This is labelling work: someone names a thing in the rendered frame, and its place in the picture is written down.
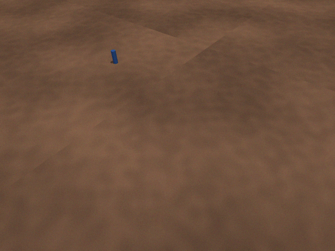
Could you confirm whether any can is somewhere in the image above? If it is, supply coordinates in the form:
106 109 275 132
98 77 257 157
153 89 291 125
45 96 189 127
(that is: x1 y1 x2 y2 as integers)
111 50 118 64

